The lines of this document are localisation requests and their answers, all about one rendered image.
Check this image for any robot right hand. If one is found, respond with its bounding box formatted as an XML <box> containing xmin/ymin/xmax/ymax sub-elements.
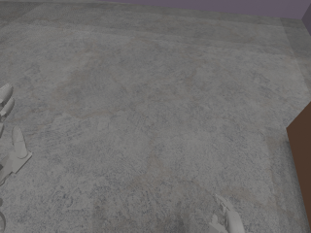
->
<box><xmin>209</xmin><ymin>193</ymin><xmax>246</xmax><ymax>233</ymax></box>

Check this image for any robot left hand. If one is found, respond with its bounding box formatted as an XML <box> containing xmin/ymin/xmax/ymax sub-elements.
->
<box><xmin>0</xmin><ymin>83</ymin><xmax>32</xmax><ymax>186</ymax></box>

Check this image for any counter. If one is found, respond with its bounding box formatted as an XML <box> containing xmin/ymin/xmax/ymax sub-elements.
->
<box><xmin>286</xmin><ymin>102</ymin><xmax>311</xmax><ymax>231</ymax></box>

